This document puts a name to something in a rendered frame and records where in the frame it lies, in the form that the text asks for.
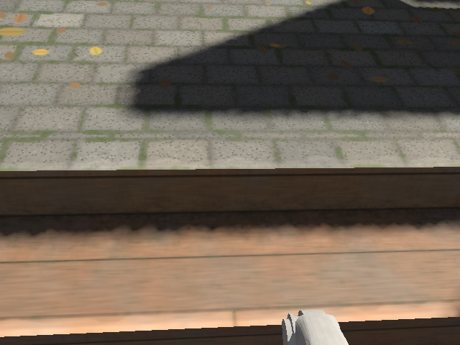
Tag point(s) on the robot right thigh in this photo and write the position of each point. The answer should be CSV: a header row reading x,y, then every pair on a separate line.
x,y
311,327

